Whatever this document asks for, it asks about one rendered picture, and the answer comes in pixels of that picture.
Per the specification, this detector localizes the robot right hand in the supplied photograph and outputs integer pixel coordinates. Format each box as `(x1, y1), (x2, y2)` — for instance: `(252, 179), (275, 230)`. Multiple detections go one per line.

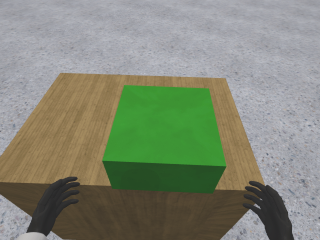
(242, 181), (294, 240)

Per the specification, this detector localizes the carton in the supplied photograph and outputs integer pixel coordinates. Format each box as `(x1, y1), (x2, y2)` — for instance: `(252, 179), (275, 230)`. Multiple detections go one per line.
(102, 85), (227, 194)

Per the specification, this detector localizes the robot left hand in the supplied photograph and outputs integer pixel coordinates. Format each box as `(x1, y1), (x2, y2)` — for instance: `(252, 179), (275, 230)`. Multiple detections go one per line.
(26, 176), (80, 237)

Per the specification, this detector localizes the pedestal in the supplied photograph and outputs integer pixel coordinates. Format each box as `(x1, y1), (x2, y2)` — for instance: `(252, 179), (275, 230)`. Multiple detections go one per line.
(0, 73), (265, 240)

